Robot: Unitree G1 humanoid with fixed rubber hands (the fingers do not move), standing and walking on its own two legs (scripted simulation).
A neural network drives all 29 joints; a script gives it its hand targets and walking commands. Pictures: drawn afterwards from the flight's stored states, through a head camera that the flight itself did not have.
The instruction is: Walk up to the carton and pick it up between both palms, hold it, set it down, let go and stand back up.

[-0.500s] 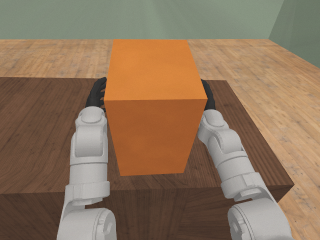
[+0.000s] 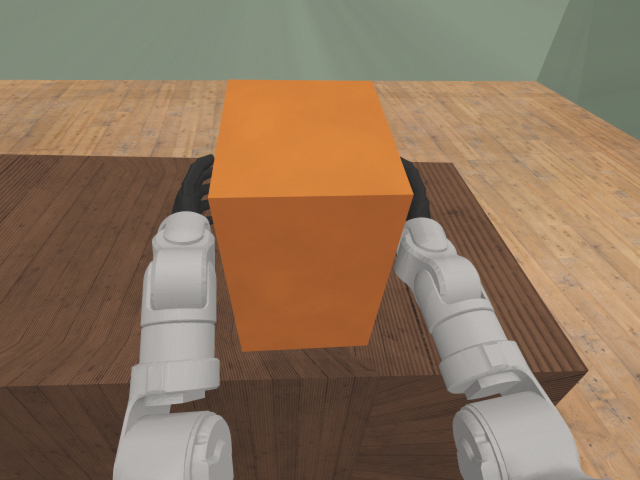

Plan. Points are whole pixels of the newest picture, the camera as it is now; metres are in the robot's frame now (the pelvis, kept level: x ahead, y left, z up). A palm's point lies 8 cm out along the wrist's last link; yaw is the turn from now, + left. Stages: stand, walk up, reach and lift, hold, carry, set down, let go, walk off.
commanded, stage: hold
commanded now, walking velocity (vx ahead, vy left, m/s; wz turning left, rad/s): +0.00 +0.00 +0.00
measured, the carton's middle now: (303, 223) +0.39 +0.00 +0.17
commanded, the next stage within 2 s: none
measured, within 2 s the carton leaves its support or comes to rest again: neither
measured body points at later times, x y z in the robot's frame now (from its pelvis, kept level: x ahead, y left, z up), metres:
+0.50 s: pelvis +0.00 +0.00 +0.00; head -0.04 +0.02 +0.45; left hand +0.39 +0.14 +0.20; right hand +0.38 -0.13 +0.19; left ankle +0.04 +0.12 -0.75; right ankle +0.01 -0.12 -0.75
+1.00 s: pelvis +0.00 +0.00 +0.00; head -0.04 +0.02 +0.45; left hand +0.39 +0.14 +0.19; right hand +0.38 -0.13 +0.19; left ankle +0.04 +0.12 -0.75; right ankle +0.01 -0.12 -0.75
